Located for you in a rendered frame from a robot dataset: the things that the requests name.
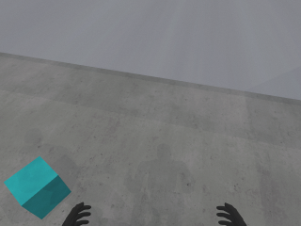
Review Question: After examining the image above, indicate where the carton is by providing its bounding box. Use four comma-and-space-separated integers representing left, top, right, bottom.
4, 156, 71, 219

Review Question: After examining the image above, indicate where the robot left hand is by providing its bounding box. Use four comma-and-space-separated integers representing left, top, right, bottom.
62, 202, 91, 226

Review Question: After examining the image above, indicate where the robot right hand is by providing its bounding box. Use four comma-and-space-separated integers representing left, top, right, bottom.
216, 202, 247, 226

